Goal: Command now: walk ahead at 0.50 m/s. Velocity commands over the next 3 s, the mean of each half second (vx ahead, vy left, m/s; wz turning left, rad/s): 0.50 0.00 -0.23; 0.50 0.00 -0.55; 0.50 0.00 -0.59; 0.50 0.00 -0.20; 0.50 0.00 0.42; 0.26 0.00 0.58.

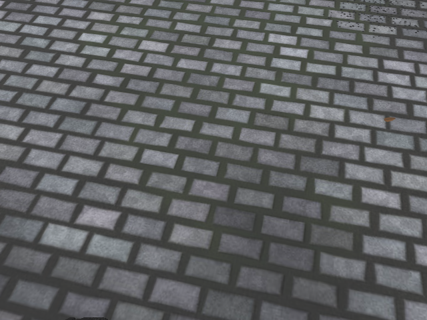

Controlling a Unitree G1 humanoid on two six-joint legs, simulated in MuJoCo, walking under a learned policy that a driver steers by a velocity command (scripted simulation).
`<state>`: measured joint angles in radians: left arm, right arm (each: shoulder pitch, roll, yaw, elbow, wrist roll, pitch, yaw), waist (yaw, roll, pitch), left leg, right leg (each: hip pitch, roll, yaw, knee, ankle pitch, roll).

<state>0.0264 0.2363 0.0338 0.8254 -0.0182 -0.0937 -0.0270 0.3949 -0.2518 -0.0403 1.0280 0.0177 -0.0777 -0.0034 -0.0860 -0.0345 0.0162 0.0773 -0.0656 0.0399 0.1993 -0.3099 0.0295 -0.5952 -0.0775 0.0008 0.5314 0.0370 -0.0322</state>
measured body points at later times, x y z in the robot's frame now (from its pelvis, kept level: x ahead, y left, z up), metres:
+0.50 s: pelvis +0.28 -0.02 +0.01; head +0.31 -0.03 +0.46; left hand +0.29 +0.26 -0.12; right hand +0.48 -0.28 -0.09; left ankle +0.48 +0.11 -0.70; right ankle +0.18 -0.12 -0.74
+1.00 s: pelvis +0.54 -0.04 +0.00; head +0.56 -0.06 +0.45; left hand +0.83 +0.09 -0.09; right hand +0.42 -0.31 -0.13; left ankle +0.48 +0.10 -0.74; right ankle +0.63 -0.25 -0.69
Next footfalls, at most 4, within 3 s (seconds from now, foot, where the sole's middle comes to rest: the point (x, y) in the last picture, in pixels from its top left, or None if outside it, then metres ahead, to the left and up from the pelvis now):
0.06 right None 0.22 -0.12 -0.77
0.58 left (181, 310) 0.51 0.09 -0.77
1.10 right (281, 250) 0.69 -0.25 -0.77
1.60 left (267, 169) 1.03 -0.26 -0.77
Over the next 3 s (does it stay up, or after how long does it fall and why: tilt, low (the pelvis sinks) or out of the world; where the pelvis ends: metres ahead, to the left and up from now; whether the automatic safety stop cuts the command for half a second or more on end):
stays up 1.36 -0.64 0.00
